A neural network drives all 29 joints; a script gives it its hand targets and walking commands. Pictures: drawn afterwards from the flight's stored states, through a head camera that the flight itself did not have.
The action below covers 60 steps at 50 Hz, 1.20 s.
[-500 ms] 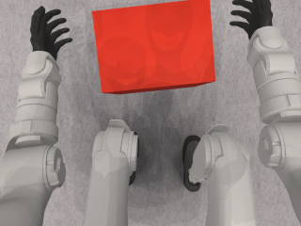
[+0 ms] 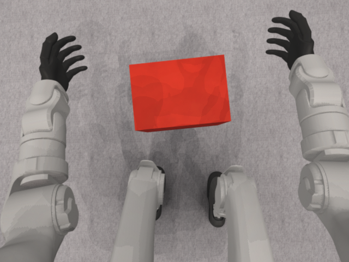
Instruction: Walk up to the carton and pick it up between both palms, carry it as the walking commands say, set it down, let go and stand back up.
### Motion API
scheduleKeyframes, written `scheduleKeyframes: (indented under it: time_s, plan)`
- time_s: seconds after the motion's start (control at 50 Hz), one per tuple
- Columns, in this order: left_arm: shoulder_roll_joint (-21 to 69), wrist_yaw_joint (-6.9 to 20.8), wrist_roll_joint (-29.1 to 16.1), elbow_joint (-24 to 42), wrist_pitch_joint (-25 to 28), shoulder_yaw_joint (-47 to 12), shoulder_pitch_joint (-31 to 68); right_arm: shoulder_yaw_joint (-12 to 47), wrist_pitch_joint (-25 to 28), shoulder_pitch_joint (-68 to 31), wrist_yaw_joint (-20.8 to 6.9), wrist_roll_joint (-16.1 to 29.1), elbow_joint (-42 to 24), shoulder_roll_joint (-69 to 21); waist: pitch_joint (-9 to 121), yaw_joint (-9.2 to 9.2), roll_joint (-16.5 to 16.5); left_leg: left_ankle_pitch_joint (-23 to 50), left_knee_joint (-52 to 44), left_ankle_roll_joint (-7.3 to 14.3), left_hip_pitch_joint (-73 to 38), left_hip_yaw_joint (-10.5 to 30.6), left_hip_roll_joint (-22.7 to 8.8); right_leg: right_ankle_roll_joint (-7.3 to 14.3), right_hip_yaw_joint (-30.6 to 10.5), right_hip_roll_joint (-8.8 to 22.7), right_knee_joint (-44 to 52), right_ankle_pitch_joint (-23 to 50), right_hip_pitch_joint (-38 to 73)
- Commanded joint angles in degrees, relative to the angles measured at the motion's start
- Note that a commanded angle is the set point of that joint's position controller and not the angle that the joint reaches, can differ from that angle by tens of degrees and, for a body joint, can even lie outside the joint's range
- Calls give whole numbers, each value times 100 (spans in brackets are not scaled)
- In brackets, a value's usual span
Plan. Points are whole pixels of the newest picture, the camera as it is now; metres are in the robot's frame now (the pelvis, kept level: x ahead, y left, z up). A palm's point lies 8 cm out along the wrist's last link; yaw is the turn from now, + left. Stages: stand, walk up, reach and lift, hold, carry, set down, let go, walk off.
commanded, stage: set down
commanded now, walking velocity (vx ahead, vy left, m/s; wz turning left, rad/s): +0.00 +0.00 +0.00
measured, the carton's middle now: (179, 99) +0.49 +0.04 -0.41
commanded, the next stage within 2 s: let go in 0.52 s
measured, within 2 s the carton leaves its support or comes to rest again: neither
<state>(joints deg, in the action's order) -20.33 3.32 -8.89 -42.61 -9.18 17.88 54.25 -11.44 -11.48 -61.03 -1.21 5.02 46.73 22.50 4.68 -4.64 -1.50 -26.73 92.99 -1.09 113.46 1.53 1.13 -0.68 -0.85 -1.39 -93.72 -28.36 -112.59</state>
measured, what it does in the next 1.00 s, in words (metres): rises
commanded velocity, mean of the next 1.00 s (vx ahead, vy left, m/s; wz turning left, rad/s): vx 0.00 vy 0.00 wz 0.00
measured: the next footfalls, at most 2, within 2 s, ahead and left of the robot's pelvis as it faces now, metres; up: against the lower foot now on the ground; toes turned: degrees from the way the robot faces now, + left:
none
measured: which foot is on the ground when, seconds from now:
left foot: down 0.00-1.00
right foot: down 0.00-1.00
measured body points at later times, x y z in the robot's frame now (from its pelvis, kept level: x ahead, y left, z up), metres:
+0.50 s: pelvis +0.03 +0.01 +0.13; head +0.30 +0.02 +0.49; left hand +0.48 +0.28 +0.04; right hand +0.54 -0.19 +0.04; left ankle +0.10 +0.12 -0.49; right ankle +0.09 -0.12 -0.49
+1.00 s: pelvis +0.08 +0.01 +0.21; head +0.27 +0.01 +0.62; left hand +0.37 +0.27 +0.11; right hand +0.41 -0.21 +0.10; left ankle +0.10 +0.12 -0.49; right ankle +0.09 -0.12 -0.49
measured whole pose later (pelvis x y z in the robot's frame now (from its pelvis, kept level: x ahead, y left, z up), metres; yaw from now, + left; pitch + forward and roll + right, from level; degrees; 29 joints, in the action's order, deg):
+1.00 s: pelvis +0.08 +0.01 +0.21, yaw +1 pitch +27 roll +0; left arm -14.9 7.2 -3.0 -31.9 -2.6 8.6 11.9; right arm -8.6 -3.5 -15.4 -1.0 -1.0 32.5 12.7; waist 4.0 -2.7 1.1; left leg -16.7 43.3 0.2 53.6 2.2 1.5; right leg -1.1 -2.0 -0.5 -43.2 -18.0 -52.3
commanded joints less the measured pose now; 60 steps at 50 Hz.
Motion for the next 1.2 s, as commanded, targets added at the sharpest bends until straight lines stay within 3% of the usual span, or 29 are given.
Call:
scheduleKeyframes:
  time_s: [0.0,0.36,0.52,0.62,0.7,0.8,1.0,1.18]
  plan:
    - [-906,40,25,645,119,150,852,-171,129,-1120,-62,-28,-616,763,5835,-145,-239,1909,-1195,-123,-3412,-584,184,-54,358,-248,1153,1492,3673]
    - [-536,114,232,573,231,222,360,-321,323,-588,-341,-250,-432,617,5489,-126,-118,2548,-3286,-129,-5417,-363,126,-30,194,-219,3220,2015,5087]
    - [-112,99,761,83,375,335,82,-467,494,-187,-352,-603,137,341,4417,-65,-126,2501,-3833,-210,-5518,-297,90,42,172,-118,3859,1928,5021]
    - [-313,259,1027,401,487,247,-682,-554,536,599,-114,-904,-368,-12,5065,-69,-100,3062,-3964,-133,-6053,-307,134,-66,58,-141,4033,2711,5987]
    - [-494,361,1090,1284,496,14,-1544,-472,574,1525,104,-978,-1348,-148,5841,-29,55,3836,-4071,-89,-7012,-217,160,-116,23,-208,4134,3499,6864]
    - [-444,438,789,1796,495,-392,-2646,-153,602,2645,143,-718,-2258,-252,5233,83,107,4039,-4371,-32,-7951,-77,173,-83,9,-181,4557,3288,7216]
    - [130,275,581,1554,888,-960,-4878,249,1066,4915,-28,-612,-1870,-473,2658,272,159,3449,-5492,-136,-8958,68,84,-1,125,-144,5687,2654,8003]
    - [237,67,668,2234,1008,-1294,-6412,585,1211,6649,-93,-546,-2346,-673,1170,329,280,3527,-6449,-126,-10292,-19,91,22,33,-137,6735,3054,9476]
